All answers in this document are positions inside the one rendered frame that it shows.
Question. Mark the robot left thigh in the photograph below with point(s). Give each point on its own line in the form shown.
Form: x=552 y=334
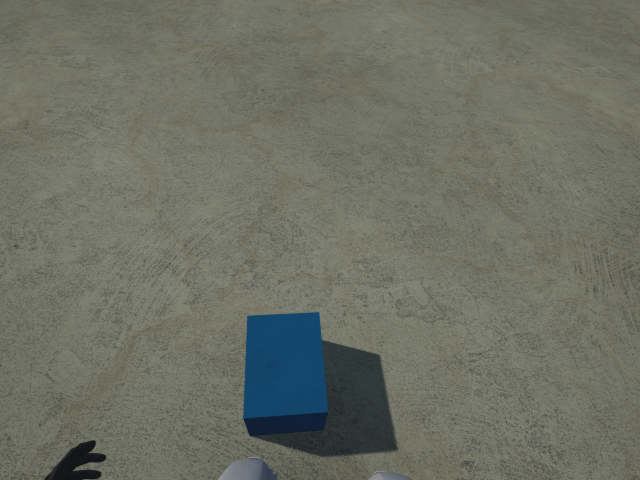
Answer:
x=248 y=469

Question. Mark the carton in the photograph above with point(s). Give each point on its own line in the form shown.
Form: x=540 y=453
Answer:
x=285 y=388

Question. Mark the left robot hand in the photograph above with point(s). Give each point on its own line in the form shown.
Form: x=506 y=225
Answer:
x=76 y=457

